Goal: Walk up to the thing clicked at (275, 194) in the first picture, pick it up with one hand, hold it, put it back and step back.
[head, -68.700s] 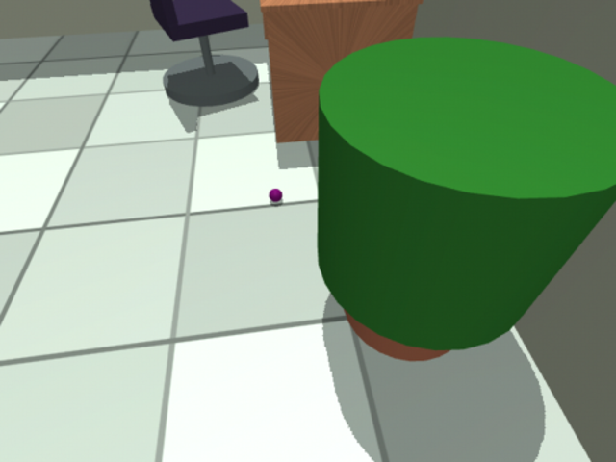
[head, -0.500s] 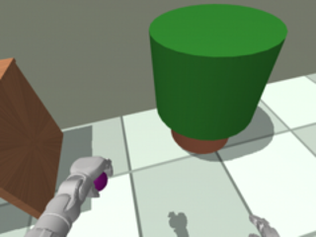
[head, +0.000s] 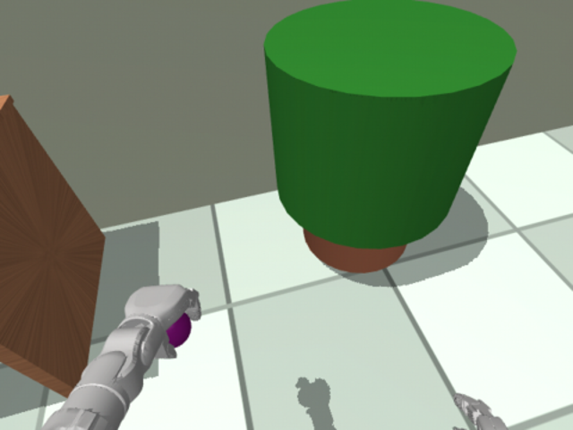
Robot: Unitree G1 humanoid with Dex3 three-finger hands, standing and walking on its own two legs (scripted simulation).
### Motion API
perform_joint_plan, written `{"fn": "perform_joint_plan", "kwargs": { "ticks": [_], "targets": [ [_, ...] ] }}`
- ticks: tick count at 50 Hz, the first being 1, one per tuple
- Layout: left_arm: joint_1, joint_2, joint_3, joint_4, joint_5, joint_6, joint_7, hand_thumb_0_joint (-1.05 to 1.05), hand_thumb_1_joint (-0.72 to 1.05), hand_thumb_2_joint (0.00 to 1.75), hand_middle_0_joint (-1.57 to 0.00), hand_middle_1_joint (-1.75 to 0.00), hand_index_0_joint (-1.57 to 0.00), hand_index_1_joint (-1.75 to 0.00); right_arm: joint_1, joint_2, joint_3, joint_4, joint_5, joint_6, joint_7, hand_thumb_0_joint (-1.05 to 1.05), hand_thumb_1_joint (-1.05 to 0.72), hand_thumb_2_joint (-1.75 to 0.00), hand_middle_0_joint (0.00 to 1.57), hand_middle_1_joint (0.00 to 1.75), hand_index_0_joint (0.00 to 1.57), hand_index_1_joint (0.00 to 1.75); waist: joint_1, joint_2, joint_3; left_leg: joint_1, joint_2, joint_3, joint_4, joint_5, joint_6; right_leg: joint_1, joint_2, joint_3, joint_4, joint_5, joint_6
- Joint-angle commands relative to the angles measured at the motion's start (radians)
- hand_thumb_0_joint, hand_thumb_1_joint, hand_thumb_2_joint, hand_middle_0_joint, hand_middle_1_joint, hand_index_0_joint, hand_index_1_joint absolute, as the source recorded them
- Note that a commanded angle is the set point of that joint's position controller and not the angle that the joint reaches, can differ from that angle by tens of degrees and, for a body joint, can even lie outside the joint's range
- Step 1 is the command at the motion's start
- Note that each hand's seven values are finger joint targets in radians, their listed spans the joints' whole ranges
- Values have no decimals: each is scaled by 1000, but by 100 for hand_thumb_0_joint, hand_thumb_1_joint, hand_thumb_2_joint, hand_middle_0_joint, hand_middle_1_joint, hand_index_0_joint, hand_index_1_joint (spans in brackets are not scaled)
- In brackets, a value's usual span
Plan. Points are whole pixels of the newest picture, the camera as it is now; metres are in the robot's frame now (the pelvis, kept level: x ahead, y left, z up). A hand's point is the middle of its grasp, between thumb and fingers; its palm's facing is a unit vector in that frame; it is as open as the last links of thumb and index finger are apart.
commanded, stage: crouch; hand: left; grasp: from above
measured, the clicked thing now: (171, 328) +0.32 +0.22 -0.08
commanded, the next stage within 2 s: lower in 1.72 s
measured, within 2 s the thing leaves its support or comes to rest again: neither
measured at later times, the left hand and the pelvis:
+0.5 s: hand (195, 342) +0.37 +0.24 -0.28, palm faces -0.41 +0.03 -0.91, open 8.3 cm; pelvis -0.05 +0.01 -0.17, yaw -1 degrees
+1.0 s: hand (211, 358) +0.42 +0.26 -0.49, palm faces -0.44 -0.01 -0.90, open 8.2 cm; pelvis -0.06 +0.01 -0.33, yaw -3 degrees
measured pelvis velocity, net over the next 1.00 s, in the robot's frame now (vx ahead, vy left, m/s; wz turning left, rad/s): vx -0.06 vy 0.01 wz -0.05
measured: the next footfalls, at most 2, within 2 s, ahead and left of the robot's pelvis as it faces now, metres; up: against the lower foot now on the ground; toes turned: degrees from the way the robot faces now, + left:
none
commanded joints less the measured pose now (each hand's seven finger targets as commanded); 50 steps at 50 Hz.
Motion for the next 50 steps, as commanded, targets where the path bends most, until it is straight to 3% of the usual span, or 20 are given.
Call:
{"fn": "perform_joint_plan", "kwargs": {
  "ticks": [1, 3, 5, 7, 10, 14, 15, 16, 18, 24, 32, 36, 42, 47, 50],
  "targets": [
    [-404, 176, 93, -50, 35, -25, 127, 0, 59, 64, -84, -84, -91, -77, -19, -135, -54, -83, -14, -29, 2, 0, -89, -89, 20, 30, 20, 30, -36, -68, -199, 34, -29, 0, 30, 113, 10, -92, 30, -25, -8, 104, -25],
    [-444, 200, 113, 24, 60, -34, 179, 0, 60, 62, -85, -83, -92, -76, 6, -145, -64, -60, -24, -30, 9, 0, -89, -89, 20, 30, 20, 30, -49, -37, -237, -12, -27, 0, 107, 91, 3, -177, 31, -28, 55, 85, -28],
    [-525, 155, 87, 57, 82, -50, 226, 0, 61, 63, -85, -85, -93, -77, 37, -147, -71, -42, -37, -39, 20, 0, -89, -90, 20, 30, 20, 30, -71, -28, -291, -97, -22, -7, 211, 69, -3, -287, 35, -30, 157, 69, -31],
    [-541, 179, 109, 133, 114, -58, 273, 0, 62, 64, -87, -85, -94, -77, 72, -153, -82, -42, -45, -45, 29, 0, -89, -89, 20, 30, 20, 30, -73, -19, -348, -216, -24, -8, 327, 34, -3, -388, 32, -28, 261, 41, -34],
    [-659, 213, 128, 185, 156, -60, 335, 0, 57, 64, -83, -85, -91, -77, 106, -159, -91, -47, -55, -50, 37, 0, -89, -89, 20, 30, 20, 30, -82, 24, -452, -368, -23, -5, 465, 0, -2, -506, 37, -31, 392, 11, -39],
    [-729, 251, 158, 306, 154, -38, 380, 0, 60, 59, -84, -84, -92, -76, 136, -169, -95, -38, -66, -61, 31, 0, -90, -89, 20, 30, 20, 30, -94, 32, -524, -537, -22, -22, 595, -69, 4, -664, 48, -51, 535, -57, -48],
    [-741, 229, 150, 338, 147, -34, 381, 0, 60, 57, -83, -84, -92, -75, 145, -171, -96, -33, -73, -66, 31, 0, -89, -89, 20, 30, 20, 30, -110, 47, -539, -567, -16, -34, 628, -78, 3, -722, 47, -53, 574, -68, -50],
    [-759, 263, 168, 350, 147, -31, 383, 0, 60, 58, -83, -84, -92, -75, 156, -172, -97, -31, -75, -71, 28, 0, -89, -89, 20, 30, 20, 30, -99, 56, -572, -605, -17, -37, 662, -91, 6, -745, 49, -58, 607, -77, -51],
    [-747, 267, 175, 363, 136, -24, 381, 0, 60, 59, -84, -85, -92, -76, 170, -176, -100, -33, -78, -77, 27, 0, -89, -89, 20, 30, 20, 30, -97, 61, -658, -654, -15, -45, 730, -88, 9, -794, 48, -64, 682, -83, -56],
    [-836, 336, 218, 332, 136, -28, 353, 0, 52, 57, -80, -81, -87, -73, 181, -189, -103, -34, -90, -84, 24, 0, -90, -89, 20, 30, 20, 30, -131, 132, -711, -798, -4, -93, 831, -239, -5, -1018, 40, -83, 847, -208, -64],
    [-884, 424, 274, 389, 170, -73, 353, 0, 46, 50, -76, -74, -84, -66, 202, -196, -82, -11, -111, -107, 46, 0, -90, -90, 20, 30, 20, 30, -166, 112, -759, -1002, -13, -119, 1027, -322, 10, -1231, 32, -100, 1028, -281, -64],
    [-947, 468, 300, 376, 191, -102, 371, 0, 52, 53, -81, -74, -89, -67, 210, -212, -74, 1, -128, -124, 68, 0, -90, -90, 20, 30, 20, 30, -176, 192, -837, -983, -8, -136, 1109, -265, 3, -1350, 26, -109, 1118, -261, -64],
    [-1009, 481, 312, 374, 209, -119, 392, 0, 56, 58, -86, -75, -93, -69, 236, -212, -60, 27, -149, -134, 103, 0, -91, -90, 20, 30, 20, 30, -192, 257, -912, -1015, -9, -103, 1255, -130, 9, -1393, 32, -116, 1212, -163, -61],
    [-1025, 517, 328, 429, 219, -114, 383, 0, 64, 63, -93, -78, -99, -71, 238, -223, -59, 29, -159, -134, 127, 0, -91, -90, 20, 30, 20, 30, -208, 271, -864, -1076, -3, -105, 1322, -122, 8, -1452, 30, -127, 1272, -157, -58],
    [-1016, 534, 336, 442, 218, -117, 377, 0, 65, 62, -93, -78, -100, -71, 231, -220, -55, 25, -164, -127, 139, 0, -91, -90, 20, 30, 20, 30, -199, 272, -871, -1118, -4, -88, 1371, -132, 15, -1446, 40, -129, 1300, -155, -57]
  ]
}}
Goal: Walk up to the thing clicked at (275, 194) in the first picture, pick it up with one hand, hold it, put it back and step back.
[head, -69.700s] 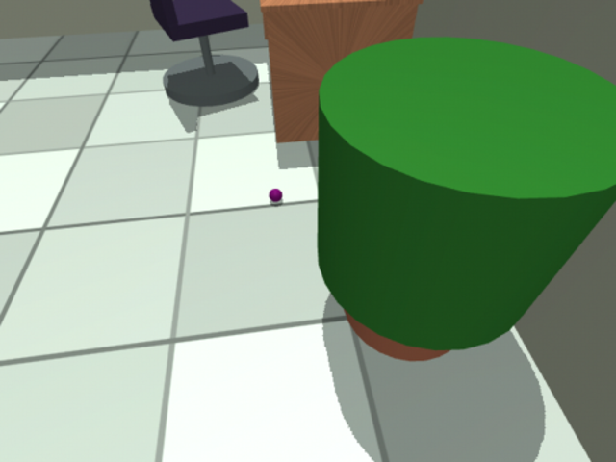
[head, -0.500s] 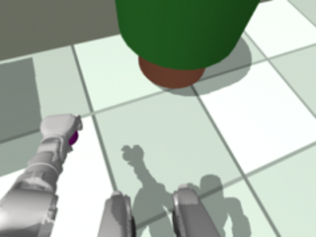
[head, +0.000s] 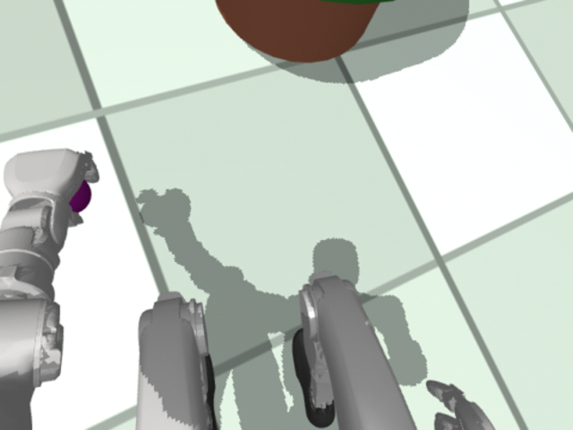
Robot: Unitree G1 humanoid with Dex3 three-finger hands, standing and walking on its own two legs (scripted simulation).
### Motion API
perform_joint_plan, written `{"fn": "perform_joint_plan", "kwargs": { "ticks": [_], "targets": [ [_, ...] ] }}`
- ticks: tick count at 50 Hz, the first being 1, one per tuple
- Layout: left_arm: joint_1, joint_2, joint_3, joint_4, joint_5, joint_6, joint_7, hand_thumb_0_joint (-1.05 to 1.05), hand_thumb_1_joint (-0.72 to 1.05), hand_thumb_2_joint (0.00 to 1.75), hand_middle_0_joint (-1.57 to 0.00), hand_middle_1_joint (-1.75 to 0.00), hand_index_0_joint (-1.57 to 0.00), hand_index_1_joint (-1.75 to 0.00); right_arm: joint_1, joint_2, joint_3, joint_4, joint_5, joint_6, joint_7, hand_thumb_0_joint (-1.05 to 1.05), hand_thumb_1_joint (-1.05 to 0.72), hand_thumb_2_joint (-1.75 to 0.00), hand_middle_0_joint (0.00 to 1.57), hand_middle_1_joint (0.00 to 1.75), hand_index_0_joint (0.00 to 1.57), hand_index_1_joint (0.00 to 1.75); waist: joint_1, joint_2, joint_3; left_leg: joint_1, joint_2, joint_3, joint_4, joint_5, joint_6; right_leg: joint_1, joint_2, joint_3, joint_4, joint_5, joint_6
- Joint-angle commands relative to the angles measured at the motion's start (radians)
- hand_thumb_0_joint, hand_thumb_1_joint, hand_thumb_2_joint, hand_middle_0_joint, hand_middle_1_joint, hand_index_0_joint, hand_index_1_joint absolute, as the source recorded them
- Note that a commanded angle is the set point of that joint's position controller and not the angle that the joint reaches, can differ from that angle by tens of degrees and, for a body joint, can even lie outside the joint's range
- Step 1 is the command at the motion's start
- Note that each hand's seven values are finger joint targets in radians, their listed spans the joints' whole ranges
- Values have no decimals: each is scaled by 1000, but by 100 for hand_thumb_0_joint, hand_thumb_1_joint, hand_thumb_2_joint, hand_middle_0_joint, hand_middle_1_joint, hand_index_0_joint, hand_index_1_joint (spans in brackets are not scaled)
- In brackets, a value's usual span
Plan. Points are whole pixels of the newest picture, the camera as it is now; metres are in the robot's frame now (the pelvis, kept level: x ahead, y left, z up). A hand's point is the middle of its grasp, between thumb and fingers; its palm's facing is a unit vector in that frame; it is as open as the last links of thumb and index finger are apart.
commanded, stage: crouch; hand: left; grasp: from above
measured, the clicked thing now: (66, 193) +0.48 +0.29 -0.19
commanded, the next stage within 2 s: lower in 0.72 s
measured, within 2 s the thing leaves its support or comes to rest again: neither
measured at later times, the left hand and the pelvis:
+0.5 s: hand (83, 201) +0.48 +0.28 -0.24, palm faces -0.46 -0.04 -0.89, open 8.2 cm; pelvis -0.01 +0.00 -0.08, yaw -3 degrees
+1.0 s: hand (91, 202) +0.49 +0.29 -0.29, palm faces -0.48 -0.04 -0.88, open 8.2 cm; pelvis -0.01 +0.00 -0.11, yaw -5 degrees
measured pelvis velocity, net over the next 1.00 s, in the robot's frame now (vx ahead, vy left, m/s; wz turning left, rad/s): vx -0.01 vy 0.00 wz -0.09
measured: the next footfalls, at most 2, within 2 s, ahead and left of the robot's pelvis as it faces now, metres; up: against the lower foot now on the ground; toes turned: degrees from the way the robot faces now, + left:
none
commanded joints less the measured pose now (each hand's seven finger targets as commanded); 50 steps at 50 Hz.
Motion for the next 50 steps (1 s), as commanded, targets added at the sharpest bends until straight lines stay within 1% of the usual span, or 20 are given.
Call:
{"fn": "perform_joint_plan", "kwargs": {
  "ticks": [1, 2, 5, 8, 10, 16, 17, 20, 25, 26, 28, 29, 31, 34, 36, 39, 43, 47, 48, 50],
  "targets": [
    [-392, 275, 46, -165, -14, 0, 35, 0, 67, 63, -94, -80, -101, -73, 256, -223, -75, -9, -3, 4, 10, 0, -91, -90, 20, 30, 20, 30, -16, 274, -716, 623, -5, 23, -158, 310, 12, 254, 17, -52, -175, 308, -70],
    [-382, 265, 38, -154, -14, 0, 30, 0, 68, 66, -95, -80, -101, -73, 256, -224, -74, -8, -3, 6, 14, 0, -91, -90, 20, 30, 20, 30, -17, 264, -713, 613, -3, 21, -145, 313, 13, 248, 19, -56, -162, 313, -70],
    [-398, 327, 65, -150, -10, -9, 24, 0, 69, 64, -95, -81, -102, -74, 251, -230, -73, -14, -5, 11, 20, 0, -91, -90, 20, 30, 20, 30, -12, 286, -707, 588, -1, 22, -114, 308, 13, 226, 24, -57, -129, 305, -70],
    [-407, 356, 76, -132, 2, -21, 22, 0, 68, 65, -94, -81, -101, -74, 249, -234, -66, -11, -8, 20, 26, 0, -91, -90, 20, 30, 20, 30, -15, 262, -706, 530, -3, 29, -74, 298, 19, 226, 32, -58, -106, 311, -67],
    [-392, 353, 75, -102, 5, -26, 20, 0, 69, 64, -95, -81, -102, -74, 253, -231, -55, -11, -13, 23, 32, 0, -91, -90, 20, 30, 20, 30, -19, 257, -670, 502, -3, 33, -54, 301, 20, 223, 31, -58, -93, 315, -64],
    [-441, 401, 85, -80, 20, -47, 25, 0, 67, 59, -92, -79, -99, -71, 255, -254, -38, -15, -22, 31, 40, 0, -91, -90, 20, 30, 20, 30, -46, 283, -652, 450, -1, 18, -15, 245, 17, 175, 39, -84, -40, 278, -65],
    [-430, 408, 91, -69, 20, -47, 26, 0, 66, 60, -92, -79, -99, -71, 258, -256, -35, -15, -22, 31, 41, 0, -91, -90, 20, 30, 20, 30, -41, 280, -635, 451, 1, 13, -13, 244, 16, 160, 34, -87, -32, 275, -64],
    [-464, 459, 103, -78, 29, -55, 25, 0, 67, 61, -91, -81, -99, -73, 253, -266, -25, -18, -25, 35, 43, 0, -91, -90, 20, 30, 20, 30, -44, 301, -659, 428, 1, 16, 9, 224, 17, 161, 41, -92, -13, 266, -65],
    [-496, 474, 96, -71, 31, -61, 33, 0, 67, 61, -90, -80, -98, -72, 249, -277, -5, -15, -29, 38, 44, 0, -90, -90, 20, 30, 20, 30, -58, 339, -616, 402, 5, 2, 23, 187, 11, 104, 43, -109, 24, 241, -69],
    [-461, 463, 88, -26, 41, -58, 30, 0, 65, 61, -91, -79, -98, -71, 252, -277, 2, -16, -31, 38, 45, 0, -91, -90, 20, 30, 20, 30, -70, 328, -595, 404, 5, -3, 29, 187, 12, 94, 43, -113, 26, 238, -68],
    [-495, 487, 93, -49, 36, -64, 33, 0, 63, 59, -89, -78, -96, -70, 253, -283, 9, -14, -32, 38, 45, 0, -91, -90, 20, 30, 20, 30, -74, 346, -588, 378, 4, 1, 45, 185, 11, 94, 43, -113, 38, 243, -67],
    [-502, 507, 98, -56, 35, -64, 36, 0, 62, 60, -89, -77, -96, -70, 248, -279, 13, -13, -31, 39, 45, 0, -91, -90, 20, 30, 20, 30, -62, 349, -613, 372, 5, 6, 53, 189, 12, 106, 48, -113, 44, 248, -68],
    [-483, 502, 98, -28, 44, -58, 38, 0, 62, 61, -89, -78, -96, -70, 253, -286, 18, -14, -34, 40, 46, 0, -91, -90, 20, 30, 20, 30, -65, 363, -581, 381, 5, 0, 48, 186, 8, 72, 42, -119, 53, 241, -69],
    [-499, 486, 78, -28, 42, -60, 31, 0, 64, 62, -92, -75, -98, -69, 248, -288, 29, -14, -36, 39, 47, 0, -91, -90, 20, 30, 20, 30, -89, 368, -561, 364, 7, -8, 65, 181, 9, 56, 46, -126, 66, 243, -68],
    [-488, 516, 93, -25, 40, -57, 32, 0, 64, 61, -92, -75, -98, -69, 243, -298, 31, -16, -33, 39, 46, 0, -91, -90, 20, 30, 20, 30, -73, 378, -562, 375, 8, -15, 66, 188, 5, 36, 43, -129, 84, 247, -70],
    [-479, 517, 90, -17, 41, -56, 29, 0, 66, 64, -93, -77, -99, -71, 248, -296, 42, -20, -38, 41, 50, 0, -91, -90, 20, 30, 20, 30, -86, 361, -563, 345, 6, -6, 91, 200, 11, 68, 46, -129, 84, 263, -64],
    [-483, 538, 93, -17, 34, -56, 28, 0, 63, 62, -93, -77, -99, -71, 233, -294, 49, -26, -37, 42, 50, 0, -91, -90, 20, 30, 20, 30, -81, 364, -567, 319, 8, 3, 112, 195, 14, 80, 54, -129, 91, 265, -64],
    [-463, 526, 74, 32, 31, -64, 28, 0, 65, 60, -95, -74, -100, -69, 231, -296, 68, -21, -42, 42, 54, 0, -91, -90, 20, 30, 20, 30, -103, 318, -521, 267, 8, 0, 147, 203, 20, 93, 59, -134, 100, 279, -58],
    [-491, 550, 86, -6, 27, -71, 31, 0, 66, 59, -94, -75, -101, -69, 225, -302, 65, -24, -41, 43, 52, 0, -91, -90, 20, 30, 20, 30, -95, 339, -547, 279, 10, -4, 147, 211, 17, 90, 61, -137, 110, 284, -60],
    [-480, 565, 94, 23, 27, -72, 37, 0, 69, 58, -95, -77, -102, -70, 221, -310, 69, -26, -45, 39, 52, 0, -91, -90, 20, 30, 20, 30, -93, 344, -519, 281, 11, -6, 157, 219, 16, 75, 59, -143, 119, 287, -62]
  ]
}}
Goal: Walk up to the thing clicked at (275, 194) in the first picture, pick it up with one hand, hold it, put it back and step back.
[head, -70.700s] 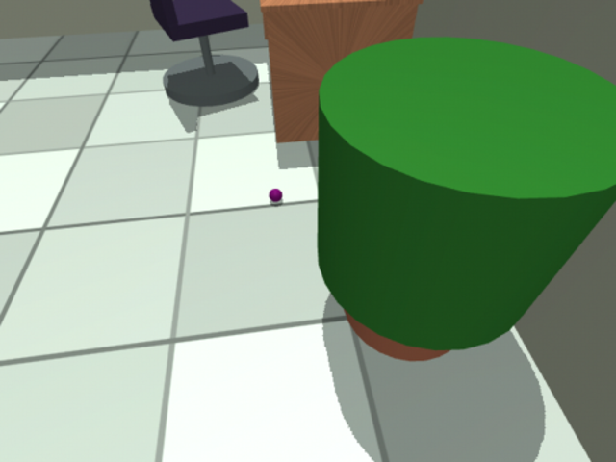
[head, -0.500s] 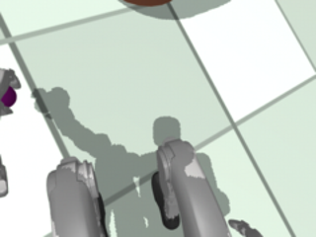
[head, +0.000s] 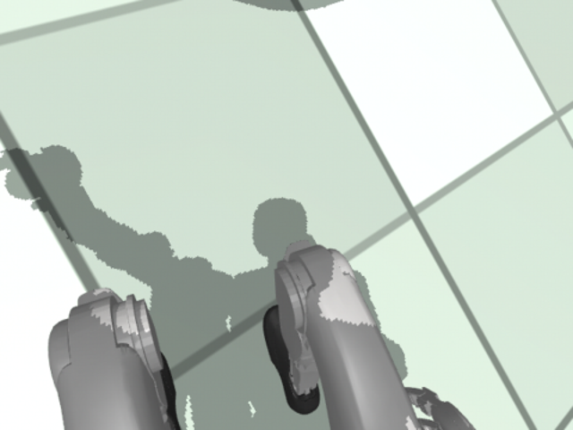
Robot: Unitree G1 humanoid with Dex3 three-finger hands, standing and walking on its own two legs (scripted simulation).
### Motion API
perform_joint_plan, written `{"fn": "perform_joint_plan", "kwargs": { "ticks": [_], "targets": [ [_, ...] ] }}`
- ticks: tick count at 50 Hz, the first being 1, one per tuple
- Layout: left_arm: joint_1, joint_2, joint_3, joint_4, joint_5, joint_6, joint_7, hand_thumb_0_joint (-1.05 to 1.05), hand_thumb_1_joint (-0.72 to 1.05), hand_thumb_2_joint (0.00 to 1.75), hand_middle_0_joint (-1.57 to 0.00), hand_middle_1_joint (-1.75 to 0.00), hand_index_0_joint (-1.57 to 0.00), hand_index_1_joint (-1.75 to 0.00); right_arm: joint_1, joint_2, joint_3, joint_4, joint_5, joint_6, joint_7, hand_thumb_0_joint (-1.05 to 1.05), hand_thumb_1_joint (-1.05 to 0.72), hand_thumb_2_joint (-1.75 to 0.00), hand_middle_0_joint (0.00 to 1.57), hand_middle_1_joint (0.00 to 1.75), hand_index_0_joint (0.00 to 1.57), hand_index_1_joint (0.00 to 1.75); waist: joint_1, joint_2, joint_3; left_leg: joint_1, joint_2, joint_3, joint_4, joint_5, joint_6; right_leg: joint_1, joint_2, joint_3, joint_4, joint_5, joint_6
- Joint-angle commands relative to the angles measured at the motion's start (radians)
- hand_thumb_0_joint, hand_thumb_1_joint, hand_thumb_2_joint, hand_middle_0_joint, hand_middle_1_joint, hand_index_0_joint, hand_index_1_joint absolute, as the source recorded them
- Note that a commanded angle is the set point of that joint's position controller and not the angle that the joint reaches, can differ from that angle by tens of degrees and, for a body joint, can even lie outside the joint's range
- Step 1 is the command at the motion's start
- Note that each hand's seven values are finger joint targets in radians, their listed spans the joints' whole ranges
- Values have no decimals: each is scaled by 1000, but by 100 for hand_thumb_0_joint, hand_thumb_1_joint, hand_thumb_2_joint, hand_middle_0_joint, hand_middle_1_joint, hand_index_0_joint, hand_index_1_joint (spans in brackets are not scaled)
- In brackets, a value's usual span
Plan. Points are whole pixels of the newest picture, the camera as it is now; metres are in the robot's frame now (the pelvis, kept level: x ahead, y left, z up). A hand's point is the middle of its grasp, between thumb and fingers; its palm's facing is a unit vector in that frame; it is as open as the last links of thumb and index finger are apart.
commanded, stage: lower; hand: left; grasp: from above
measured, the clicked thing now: out of the picture +0.49 +0.34 -0.21
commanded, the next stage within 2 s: rest in 0.16 s
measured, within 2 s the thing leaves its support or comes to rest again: rests again in 1.70 s
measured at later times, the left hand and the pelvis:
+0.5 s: hand out of the picture +0.48 +0.33 -0.23, palm faces -0.46 -0.10 -0.88, open 8.2 cm; pelvis +0.00 +0.00 -0.02, yaw -3 degrees
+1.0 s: hand out of the picture +0.48 +0.33 -0.26, palm faces -0.45 -0.11 -0.89, open 8.2 cm; pelvis +0.00 +0.01 -0.02, yaw -4 degrees
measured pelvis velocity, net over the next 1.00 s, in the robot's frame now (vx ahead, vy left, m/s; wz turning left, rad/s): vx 0.00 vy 0.01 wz -0.08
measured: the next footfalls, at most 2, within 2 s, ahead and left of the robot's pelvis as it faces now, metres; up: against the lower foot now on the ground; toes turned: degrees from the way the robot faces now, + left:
none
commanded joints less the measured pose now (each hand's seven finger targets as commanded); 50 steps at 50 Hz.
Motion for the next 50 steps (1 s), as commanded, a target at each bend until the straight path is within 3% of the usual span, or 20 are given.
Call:
{"fn": "perform_joint_plan", "kwargs": {
  "ticks": [1, 3, 7, 14, 17, 19, 20, 22, 26, 28, 31, 36, 38, 42, 44, 46, 48, 50],
  "targets": [
    [-317, 289, 27, -141, -11, -5, 48, 0, 69, 59, -96, -76, -103, -69, 224, -270, -75, 6, -4, 3, -9, 0, -91, -90, 20, 30, 20, 30, -10, 393, -695, 558, 2, 75, -206, 240, 23, 330, 26, -86, -198, 285, -72],
    [-316, 296, 32, -121, -13, -12, 53, 0, 73, 58, -98, -79, -105, -71, 223, -280, -73, 3, -6, 0, -7, 0, -91, -90, 20, 30, 20, 30, -19, 404, -667, 548, 3, 71, -199, 234, 20, 320, 25, -92, -191, 279, -75],
    [-331, 339, 54, -155, -3, -24, 74, 0, 76, 61, -100, -79, -107, -72, 214, -296, -64, -8, -16, -5, -10, 0, -91, -90, 20, 30, 20, 30, -15, 414, -690, 551, 5, 70, -184, 236, 18, 329, 29, -101, -189, 276, -77],
    [-317, 363, 62, -144, 6, -21, 102, 0, 79, 65, -103, -76, -109, -70, 205, -298, -47, -9, -25, -14, -5, 0, -90, -90, 20, 30, 20, 30, -24, 450, -701, 569, 11, 63, -161, 278, 19, 352, 35, -106, -167, 320, -70],
    [-304, 331, 45, -95, 3, -13, 113, 0, 76, 64, -101, -74, -106, -68, 199, -310, -42, -9, -28, -21, -2, 0, -90, -90, 20, 30, 20, 30, -43, 442, -630, 559, 13, 50, -162, 256, 13, 289, 36, -122, -159, 291, -78],
    [-319, 345, 46, -102, 5, -16, 123, 0, 75, 63, -100, -74, -106, -68, 200, -316, -36, -16, -30, -25, -2, 0, -90, -89, 20, 30, 20, 30, -55, 441, -639, 553, 12, 47, -158, 256, 14, 309, 37, -125, -158, 299, -76],
    [-302, 346, 40, -87, 2, -11, 125, 0, 75, 61, -99, -73, -105, -67, 188, -310, -33, -17, -28, -28, -2, 0, -90, -89, 20, 30, 20, 30, -39, 440, -629, 548, 13, 47, -160, 247, 14, 302, 39, -124, -157, 292, -77],
    [-314, 362, 43, -95, 5, -13, 129, 0, 75, 62, -99, -74, -106, -68, 194, -323, -28, -23, -31, -33, -1, 0, -90, -89, 20, 30, 20, 30, -56, 446, -622, 541, 14, 48, -147, 253, 14, 315, 39, -126, -159, 298, -76],
    [-308, 378, 51, -90, 2, -15, 147, 0, 75, 63, -100, -74, -106, -68, 186, -320, -13, -27, -36, -43, 1, 0, -90, -89, 20, 30, 20, 30, -52, 464, -638, 569, 19, 39, -155, 274, 10, 335, 43, -132, -152, 315, -73],
    [-298, 374, 47, -68, 10, -11, 151, 0, 77, 63, -100, -74, -107, -68, 186, -338, -15, -27, -40, -47, 0, 0, -90, -89, 20, 30, 20, 30, -65, 469, -601, 569, 19, 28, -153, 271, 4, 294, 40, -143, -141, 305, -79],
    [-327, 394, 47, -84, 12, -16, 163, 0, 76, 64, -101, -74, -107, -68, 183, -339, -4, -30, -43, -52, 1, 0, -90, -90, 20, 30, 20, 30, -71, 501, -627, 592, 23, 24, -153, 291, 2, 316, 43, -146, -136, 325, -75],
    [-310, 399, 35, -31, 9, -6, 183, 0, 76, 63, -100, -75, -106, -69, 170, -341, 14, -33, -49, -65, 4, 0, -90, -90, 20, 30, 20, 30, -80, 480, -576, 535, 25, 32, -131, 265, 10, 327, 49, -143, -145, 320, -73],
    [-312, 408, 31, -37, 8, -5, 189, 0, 75, 65, -100, -74, -106, -68, 164, -339, 23, -39, -52, -68, 5, 0, -90, -90, 20, 30, 20, 30, -80, 473, -599, 533, 27, 28, -136, 250, 13, 348, 54, -146, -149, 317, -67],
    [-304, 400, 17, -5, 8, 3, 190, 0, 75, 64, -100, -74, -106, -69, 161, -352, 27, -38, -52, -77, 7, 0, -90, -90, 20, 30, 20, 30, -92, 501, -558, 561, 31, 8, -149, 250, 1, 302, 50, -158, -128, 304, -75],
    [-313, 410, 18, -20, 5, 1, 195, 0, 73, 64, -99, -73, -104, -67, 154, -349, 36, -43, -52, -79, 7, 0, -90, -90, 20, 30, 20, 30, -87, 495, -581, 562, 31, 10, -149, 258, 3, 330, 53, -157, -132, 316, -72],
    [-307, 432, 35, -6, 2, 4, 198, 0, 74, 61, -100, -73, -105, -67, 156, -360, 36, -53, -55, -86, 9, 0, -90, -90, 20, 30, 20, 30, -101, 484, -562, 550, 33, 13, -132, 267, 7, 335, 55, -157, -135, 326, -70],
    [-302, 411, 11, 5, 4, 6, 194, 0, 72, 61, -99, -71, -104, -65, 151, -353, 46, -50, -56, -91, 11, 0, -90, -90, 20, 30, 20, 30, -105, 473, -542, 527, 34, 18, -125, 257, 10, 346, 57, -153, -141, 326, -67],
    [-310, 439, 25, 3, -6, 1, 200, 0, 74, 60, -100, -71, -105, -65, 145, -370, 49, -58, -57, -95, 8, 0, -90, -90, 20, 30, 20, 30, -107, 463, -535, 511, 33, 14, -123, 243, 9, 346, 56, -160, -148, 312, -70]
  ]
}}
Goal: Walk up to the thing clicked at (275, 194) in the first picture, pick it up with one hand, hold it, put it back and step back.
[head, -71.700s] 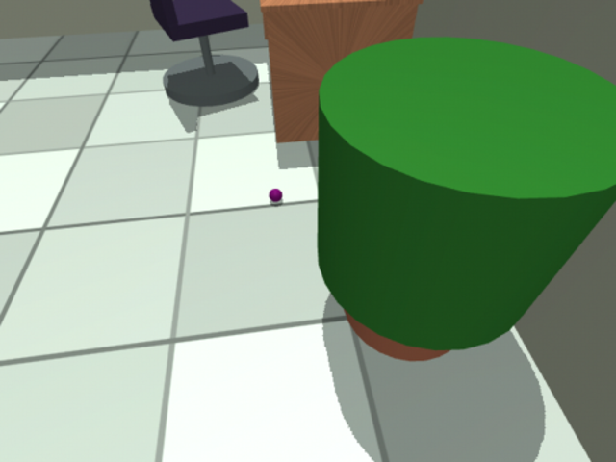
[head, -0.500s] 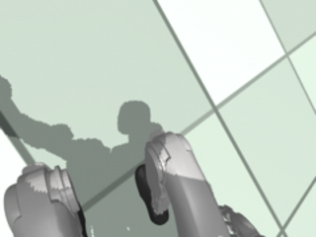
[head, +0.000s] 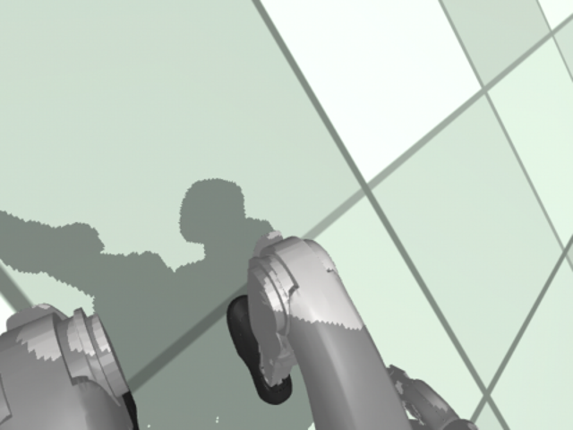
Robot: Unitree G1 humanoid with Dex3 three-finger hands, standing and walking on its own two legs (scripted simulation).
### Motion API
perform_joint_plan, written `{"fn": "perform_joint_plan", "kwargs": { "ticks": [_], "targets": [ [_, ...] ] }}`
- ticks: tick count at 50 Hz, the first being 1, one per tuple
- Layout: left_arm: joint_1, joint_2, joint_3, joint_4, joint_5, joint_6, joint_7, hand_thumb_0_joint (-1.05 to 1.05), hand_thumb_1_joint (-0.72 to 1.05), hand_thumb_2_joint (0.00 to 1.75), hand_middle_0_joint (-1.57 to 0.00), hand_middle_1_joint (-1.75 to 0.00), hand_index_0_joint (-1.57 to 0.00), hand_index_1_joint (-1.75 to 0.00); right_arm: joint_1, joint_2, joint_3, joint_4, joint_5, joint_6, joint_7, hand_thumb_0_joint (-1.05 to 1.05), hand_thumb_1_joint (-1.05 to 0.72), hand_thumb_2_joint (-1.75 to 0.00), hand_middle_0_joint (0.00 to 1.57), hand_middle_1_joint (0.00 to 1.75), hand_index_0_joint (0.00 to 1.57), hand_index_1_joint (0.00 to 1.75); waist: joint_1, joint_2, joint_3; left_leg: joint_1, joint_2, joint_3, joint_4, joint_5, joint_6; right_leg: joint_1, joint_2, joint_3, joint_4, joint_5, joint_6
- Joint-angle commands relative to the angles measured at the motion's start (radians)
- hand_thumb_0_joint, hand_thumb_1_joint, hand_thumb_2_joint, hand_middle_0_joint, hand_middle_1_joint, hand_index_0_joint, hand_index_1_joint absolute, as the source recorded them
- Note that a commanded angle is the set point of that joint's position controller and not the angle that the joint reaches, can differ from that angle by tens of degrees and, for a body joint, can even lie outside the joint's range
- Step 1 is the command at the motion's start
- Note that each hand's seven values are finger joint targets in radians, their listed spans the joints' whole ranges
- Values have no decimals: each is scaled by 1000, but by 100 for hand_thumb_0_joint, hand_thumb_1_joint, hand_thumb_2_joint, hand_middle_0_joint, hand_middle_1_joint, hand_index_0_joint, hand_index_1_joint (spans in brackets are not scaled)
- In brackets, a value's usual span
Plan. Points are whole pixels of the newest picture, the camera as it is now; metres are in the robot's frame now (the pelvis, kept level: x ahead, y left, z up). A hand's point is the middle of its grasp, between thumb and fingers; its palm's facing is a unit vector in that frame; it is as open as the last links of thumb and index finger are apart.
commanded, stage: rest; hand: left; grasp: from above
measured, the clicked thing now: out of the picture +0.47 +0.37 -0.26
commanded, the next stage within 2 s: open in 0.46 s
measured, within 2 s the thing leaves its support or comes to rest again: rests again in 0.70 s
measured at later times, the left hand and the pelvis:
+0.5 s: hand out of the picture +0.46 +0.36 -0.24, palm faces -0.44 -0.15 -0.89, open 8.2 cm; pelvis +0.00 +0.00 +0.00, yaw -1 degrees
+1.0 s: hand out of the picture +0.46 +0.36 -0.24, palm faces -0.44 -0.15 -0.89, open 12.0 cm; pelvis +0.00 +0.00 +0.00, yaw -2 degrees
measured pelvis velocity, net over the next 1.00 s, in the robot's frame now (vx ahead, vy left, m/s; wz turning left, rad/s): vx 0.00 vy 0.00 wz -0.03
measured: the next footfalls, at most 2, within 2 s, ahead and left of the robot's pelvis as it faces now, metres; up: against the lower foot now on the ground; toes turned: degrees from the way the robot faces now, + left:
none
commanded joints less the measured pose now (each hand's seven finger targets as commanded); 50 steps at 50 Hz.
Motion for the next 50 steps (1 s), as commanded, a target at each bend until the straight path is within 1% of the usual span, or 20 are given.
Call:
{"fn": "perform_joint_plan", "kwargs": {
  "ticks": [1, 2, 3, 8, 10, 11, 16, 18, 21, 24, 25, 28, 33, 35, 37, 38, 40, 43, 45, 50],
  "targets": [
    [-270, 271, 15, -131, -25, 2, 48, 0, 72, 59, -98, -71, -103, -65, 189, -325, -90, 7, 4, -1, -11, 0, -90, -90, 20, 30, 20, 30, -20, 572, -666, 548, 30, 88, -253, 259, 2, 343, 28, -101, -192, 292, -87],
    [-275, 265, 2, -140, -20, 2, 44, 0, 71, 61, -98, -72, -103, -67, 193, -324, -90, 16, 4, -5, -10, 0, -90, -90, 20, 30, 20, 30, -26, 589, -658, 564, 31, 86, -251, 261, 1, 330, 29, -101, -189, 291, -88],
    [-284, 291, 23, -146, -24, 0, 51, 0, 71, 60, -97, -72, -103, -66, 187, -331, -89, 4, 0, -5, -10, 0, -90, -90, 20, 30, 20, 30, -26, 591, -682, 571, 34, 80, -254, 263, -1, 342, 30, -106, -188, 293, -87],
    [-275, 285, 8, -129, -25, -5, 49, 0, 72, 61, -99, -71, -104, -65, 177, -347, -80, -6, 1, -15, -9, 0, -90, -90, 20, 30, 20, 30, -39, 576, -636, 555, 33, 77, -239, 262, -1, 327, 29, -110, -192, 289, -88],
    [-271, 287, -4, -133, -27, -5, 52, 0, 68, 61, -97, -71, -102, -66, 174, -330, -72, 6, 1, -15, -7, 0, -90, -90, 20, 30, 20, 30, -22, 597, -656, 559, 36, 80, -247, 262, 1, 347, 34, -105, -192, 298, -85],
    [-268, 300, 10, -131, -23, -3, 51, 0, 70, 62, -98, -72, -103, -67, 181, -337, -74, 0, -1, -20, -4, 0, -90, -90, 20, 30, 20, 30, -35, 579, -654, 554, 35, 84, -235, 269, 5, 360, 33, -104, -195, 306, -81],
    [-272, 296, -7, -133, -30, -1, 50, 0, 68, 62, -96, -71, -101, -66, 179, -339, -65, 0, 0, -27, 0, 0, -90, -90, 20, 30, 20, 30, -37, 597, -640, 579, 39, 74, -241, 280, 0, 345, 34, -108, -191, 305, -83],
    [-272, 308, 6, -128, -32, -1, 54, 0, 68, 60, -96, -71, -101, -65, 182, -353, -66, -6, 1, -29, 1, 0, -90, -90, 20, 30, 20, 30, -44, 576, -627, 566, 38, 69, -242, 279, -2, 342, 31, -114, -190, 305, -84],
    [-270, 316, 2, -128, -34, -6, 57, 0, 67, 60, -95, -71, -100, -65, 167, -349, -60, -7, 0, -30, 1, 0, -90, -90, 20, 30, 20, 30, -34, 596, -640, 581, 42, 64, -251, 270, -4, 341, 33, -116, -186, 298, -85],
    [-275, 313, -4, -116, -36, -9, 60, 0, 67, 64, -94, -74, -99, -69, 169, -354, -57, -2, -3, -32, 1, 0, -90, -90, 20, 30, 20, 30, -50, 578, -623, 557, 41, 67, -242, 259, 0, 351, 33, -116, -192, 298, -82],
    [-271, 320, -7, -117, -37, -9, 62, 0, 65, 65, -94, -73, -98, -69, 158, -347, -53, -2, 0, -32, 0, 0, -90, -90, 20, 30, 20, 30, -38, 577, -632, 554, 44, 69, -235, 263, 2, 359, 40, -113, -196, 302, -81],
    [-279, 327, -8, -131, -39, -13, 61, 0, 66, 65, -95, -74, -99, -69, 160, -350, -46, -4, -3, -35, 2, 0, -90, -90, 20, 30, 20, 30, -44, 589, -628, 566, 44, 70, -237, 283, 1, 370, 37, -115, -198, 316, -79],
    [-286, 337, -5, -135, -37, -16, 63, 0, 26, 57, -55, -76, -60, -70, 159, -355, -46, -6, -5, -36, 4, 0, -89, -90, 20, 30, 20, 30, -46, 608, -646, 591, 48, 59, -244, 287, -4, 364, 38, -121, -193, 314, -81],
    [-280, 328, -8, -125, -45, -12, 65, 0, 10, 59, -46, -77, -51, -72, 152, -353, -45, -4, -5, -36, 5, 0, -89, -90, 20, 30, 20, 30, -40, 599, -636, 575, 46, 60, -244, 290, -4, 360, 37, -120, -191, 319, -82],
    [-273, 311, -23, -113, -39, -10, 60, 0, -4, 64, -41, -80, -45, -76, 153, -353, -45, -3, -5, -33, 6, 0, -89, -90, 20, 30, 20, 30, -50, 603, -618, 583, 49, 57, -243, 289, -4, 350, 38, -122, -192, 317, -81],
    [-276, 326, -12, -113, -42, -11, 64, 0, -9, 64, -37, -82, -41, -77, 153, -356, -43, -4, -7, -31, 5, 0, -89, -90, 20, 30, 20, 30, -48, 609, -616, 573, 48, 56, -253, 291, -5, 358, 37, -126, -197, 318, -80],
    [-251, 297, -28, -78, -38, -3, 51, 0, -16, 70, -32, -86, -36, -82, 153, -355, -45, -7, -6, -33, 7, 0, -89, -90, 20, 30, 20, 30, -60, 580, -585, 555, 49, 52, -249, 257, -3, 331, 37, -125, -193, 291, -81],
    [-249, 308, -20, -77, -44, -4, 43, 0, -25, 76, -25, -92, -29, -88, 161, -361, -46, -2, -5, -30, 6, 0, -89, -90, 20, 30, 20, 30, -61, 580, -581, 559, 51, 46, -256, 258, -5, 329, 32, -125, -199, 292, -79],
    [-254, 295, -34, -80, -48, -7, 37, 0, -32, 80, -20, -95, -23, -92, 155, -357, -42, -11, -3, -29, 6, 0, -89, -90, 20, 30, 20, 30, -62, 565, -575, 535, 48, 50, -255, 239, 0, 339, 36, -123, -204, 282, -79],
    [-269, 314, -25, -129, -51, -21, 33, 0, -44, 90, -11, -103, -13, -100, 166, -354, -36, -9, -4, -23, 3, 0, -89, -90, 20, 30, 20, 30, -58, 573, -617, 569, 52, 45, -254, 292, -3, 367, 35, -123, -204, 320, -76]
  ]
}}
